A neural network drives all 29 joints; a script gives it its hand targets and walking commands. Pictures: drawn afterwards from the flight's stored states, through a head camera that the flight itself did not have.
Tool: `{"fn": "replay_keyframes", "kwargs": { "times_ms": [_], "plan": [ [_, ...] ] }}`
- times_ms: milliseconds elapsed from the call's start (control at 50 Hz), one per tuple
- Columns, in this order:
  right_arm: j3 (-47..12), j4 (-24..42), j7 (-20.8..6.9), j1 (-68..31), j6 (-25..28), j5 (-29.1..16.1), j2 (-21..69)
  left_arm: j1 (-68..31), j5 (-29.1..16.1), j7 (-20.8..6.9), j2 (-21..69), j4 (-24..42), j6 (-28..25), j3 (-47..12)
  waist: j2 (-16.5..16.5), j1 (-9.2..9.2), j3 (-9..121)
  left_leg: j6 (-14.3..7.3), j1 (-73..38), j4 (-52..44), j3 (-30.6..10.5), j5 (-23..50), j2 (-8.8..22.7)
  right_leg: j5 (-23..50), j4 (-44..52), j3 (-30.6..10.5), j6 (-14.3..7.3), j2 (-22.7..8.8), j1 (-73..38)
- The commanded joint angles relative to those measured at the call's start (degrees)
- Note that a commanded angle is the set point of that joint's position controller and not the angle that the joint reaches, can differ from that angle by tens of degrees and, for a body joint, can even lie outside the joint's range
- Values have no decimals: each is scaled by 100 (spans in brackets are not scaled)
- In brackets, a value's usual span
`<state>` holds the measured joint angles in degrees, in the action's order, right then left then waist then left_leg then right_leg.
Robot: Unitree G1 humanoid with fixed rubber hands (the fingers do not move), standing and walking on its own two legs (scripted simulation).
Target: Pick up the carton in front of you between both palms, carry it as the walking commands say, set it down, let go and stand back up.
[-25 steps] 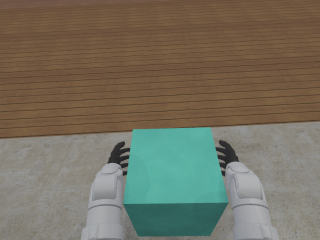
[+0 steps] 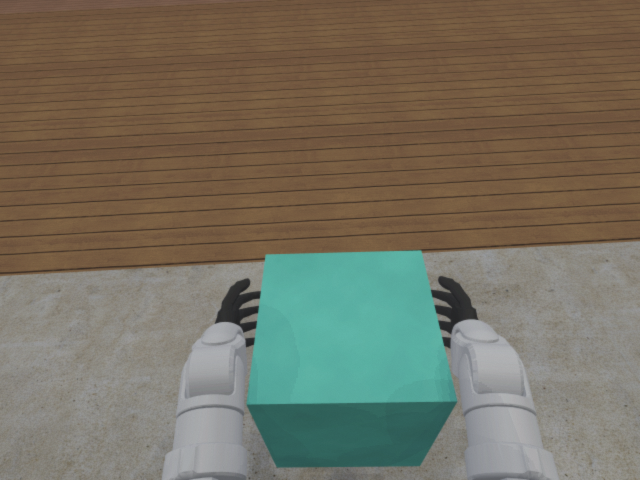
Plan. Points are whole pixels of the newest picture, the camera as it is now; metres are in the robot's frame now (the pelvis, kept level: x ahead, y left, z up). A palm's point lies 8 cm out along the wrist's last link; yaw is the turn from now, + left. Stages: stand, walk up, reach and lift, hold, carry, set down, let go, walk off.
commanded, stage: hold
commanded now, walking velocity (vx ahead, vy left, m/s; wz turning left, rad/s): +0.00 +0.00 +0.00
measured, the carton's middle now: (345, 364) +0.28 +0.00 -0.02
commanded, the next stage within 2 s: carry in 0.18 s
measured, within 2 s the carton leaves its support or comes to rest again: neither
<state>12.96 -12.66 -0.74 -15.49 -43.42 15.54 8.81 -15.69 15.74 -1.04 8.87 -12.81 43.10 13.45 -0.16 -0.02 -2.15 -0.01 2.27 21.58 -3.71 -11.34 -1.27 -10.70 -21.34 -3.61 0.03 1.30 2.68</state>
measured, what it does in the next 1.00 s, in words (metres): walks ahead: right foot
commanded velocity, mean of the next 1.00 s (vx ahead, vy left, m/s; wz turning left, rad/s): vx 0.43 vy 0.00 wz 0.00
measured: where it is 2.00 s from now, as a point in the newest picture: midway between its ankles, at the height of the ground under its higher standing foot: (322, 300)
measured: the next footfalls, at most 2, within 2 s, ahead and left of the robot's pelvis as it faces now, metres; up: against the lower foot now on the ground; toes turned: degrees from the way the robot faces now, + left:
right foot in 0.68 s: +0.23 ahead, -0.08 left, +0.00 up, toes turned -8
left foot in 1.08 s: +0.57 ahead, +0.14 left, +0.00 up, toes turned +14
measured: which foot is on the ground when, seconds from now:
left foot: down 0.00-0.70, up 0.72-1.00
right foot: down 0.00-0.48, up 0.50-0.66, down 0.68-1.00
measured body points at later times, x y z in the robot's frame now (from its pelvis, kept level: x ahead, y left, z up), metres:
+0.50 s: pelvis +0.07 +0.01 -0.02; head +0.03 +0.02 +0.43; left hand +0.36 +0.17 +0.06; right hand +0.37 -0.13 +0.06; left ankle +0.02 +0.13 -0.75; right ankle +0.02 -0.12 -0.74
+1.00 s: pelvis +0.34 +0.02 -0.01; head +0.33 +0.01 +0.44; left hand +0.61 +0.19 +0.08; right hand +0.63 -0.11 +0.08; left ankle +0.46 +0.15 -0.72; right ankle +0.19 -0.07 -0.74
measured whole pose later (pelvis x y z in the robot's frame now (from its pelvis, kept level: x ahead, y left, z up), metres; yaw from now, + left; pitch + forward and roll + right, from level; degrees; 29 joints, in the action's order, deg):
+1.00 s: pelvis +0.34 +0.02 -0.01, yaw +2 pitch +5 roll +1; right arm 6.5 20.0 5.7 -9.6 -70.1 5.6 7.7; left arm -10.2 5.1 5.4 7.8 19.3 69.8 7.2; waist 0.9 -2.1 7.0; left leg -0.4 33.8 34.2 9.7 -8.2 4.0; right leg -20.2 -13.9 9.9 -0.3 -2.3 -1.3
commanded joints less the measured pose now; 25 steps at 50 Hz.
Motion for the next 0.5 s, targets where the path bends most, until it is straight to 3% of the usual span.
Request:
{"fn": "replay_keyframes", "kwargs": {
  "times_ms": [0, 140, 160, 200, 220, 300, 360, 400, 420, 440, 460, 480],
  "plan": [
    [-3067, 310, -1215, -2635, 155, -1406, 5093, -2564, -1384, -1192, 5076, 243, -124, -3064, -1, 0, 1303, 6, -121, -335, -80, 894, -328, 832, 298, -98, -12, 327, -330],
    [-3126, 476, -1189, -2450, 135, -1444, 5035, -2380, -1431, -1163, 5036, 409, -104, -3127, 0, -1, 1294, 10, -158, -334, -99, 1060, -339, 998, 296, -112, -4, 337, -359],
    [-3233, 415, -1204, -2728, 99, -1492, 5065, -2644, -1485, -1184, 5074, 378, -68, -3234, 33, -31, 1445, -59, 552, 56, -31, 227, 680, 103, -92, 45, -55, -697, 303],
    [-3435, 641, -1213, -2807, 77, -1678, 5099, -2674, -1656, -1179, 5100, 558, -39, -3415, 39, -23, 1335, -129, 1076, -190, -225, -2319, 571, -2426, 160, -212, -151, -600, 908],
    [-3558, 788, -1199, -2896, 42, -1756, 5121, -2782, -1734, -1163, 5141, 707, -12, -3542, 21, -4, 1225, -152, 1332, -197, -268, -2918, 544, -3016, 169, -280, -177, -606, 1100],
    [-4064, 1365, -1076, -2784, -265, -2108, 5013, -2645, -2090, -1017, 5046, 1333, 288, -4084, 115, -45, 1821, -181, 1326, 385, -92, -1697, 548, -1955, -11, -407, -316, -758, 926],
    [-4384, 1805, -974, -2698, -737, -2361, 4763, -2480, -2268, -893, 4733, 1752, 769, -4349, 574, -71, 1762, -96, 1962, 972, 290, -1843, 364, -2722, 414, -1114, -593, -1175, 798],
    [-4511, 2027, -937, -2752, -1111, -2591, 4658, -2478, -2401, -818, 4547, 1983, 1139, -4441, 822, -54, 1490, -50, 1933, 838, 652, -1468, 270, -2507, 460, -1260, -730, -1358, 1009],
    [-4567, 2112, -922, -2750, -1282, -2710, 4633, -2480, -2518, -793, 4517, 2127, 1322, -4520, 636, -43, 1468, -61, 1606, 580, 630, -1316, 319, -2089, 181, -916, -661, -1216, 1223],
    [-4600, 2195, -902, -2663, -1437, -2803, 4624, -2427, -2641, -771, 4505, 2289, 1487, -4611, 227, -27, 1478, -119, 1048, 250, 382, -1244, 476, -1571, -411, -384, -518, -941, 1655],
    [-4592, 2228, -870, -2433, -1577, -2843, 4587, -2394, -2774, -764, 4537, 2470, 1647, -4699, -666, 31, 1566, -380, 277, -49, -574, -1068, 1064, -916, -1647, 330, -284, -548, 2439],
    [-4546, 2247, -838, -2219, -1689, -2840, 4568, -2463, -2914, -784, 4614, 2631, 1798, -4758, -1611, 94, 1649, -789, -679, -205, -1663, 94, 1726, -1179, -2538, 882, -46, -235, 3594]
  ]
}}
